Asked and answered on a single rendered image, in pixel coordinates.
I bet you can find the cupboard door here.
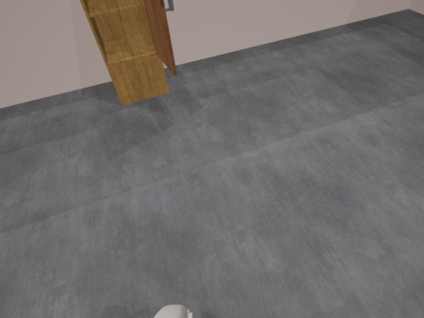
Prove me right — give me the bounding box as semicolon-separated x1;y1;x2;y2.
144;0;177;76

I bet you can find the left robot thigh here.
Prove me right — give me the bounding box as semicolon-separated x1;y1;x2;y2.
154;305;193;318

